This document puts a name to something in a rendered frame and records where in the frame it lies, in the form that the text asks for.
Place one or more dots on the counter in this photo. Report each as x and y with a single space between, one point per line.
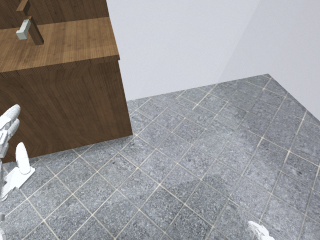
65 76

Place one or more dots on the tap lever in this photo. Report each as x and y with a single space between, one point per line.
22 33

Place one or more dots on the robot right hand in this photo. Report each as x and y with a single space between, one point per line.
260 231

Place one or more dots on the robot left hand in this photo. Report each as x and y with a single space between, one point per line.
9 124

